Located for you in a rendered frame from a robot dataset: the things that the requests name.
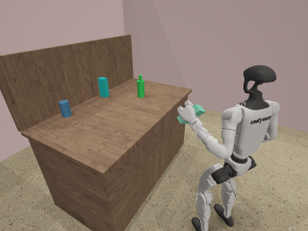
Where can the robot right upper arm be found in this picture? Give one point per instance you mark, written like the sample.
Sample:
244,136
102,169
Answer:
271,133

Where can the robot left hand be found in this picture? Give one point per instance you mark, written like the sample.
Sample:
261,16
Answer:
187,113

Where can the robot right foot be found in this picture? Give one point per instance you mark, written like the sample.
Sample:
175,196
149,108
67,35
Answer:
229,221

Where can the table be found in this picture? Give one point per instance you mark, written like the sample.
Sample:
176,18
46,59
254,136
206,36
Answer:
102,162

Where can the robot left upper arm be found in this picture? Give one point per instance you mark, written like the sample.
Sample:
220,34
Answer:
230,119

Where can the sponge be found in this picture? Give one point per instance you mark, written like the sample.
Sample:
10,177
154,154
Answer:
198,112

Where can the robot left thigh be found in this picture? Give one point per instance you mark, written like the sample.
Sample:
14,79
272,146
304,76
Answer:
213,175

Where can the robot left forearm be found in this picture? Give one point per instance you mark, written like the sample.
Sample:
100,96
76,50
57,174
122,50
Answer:
211,144

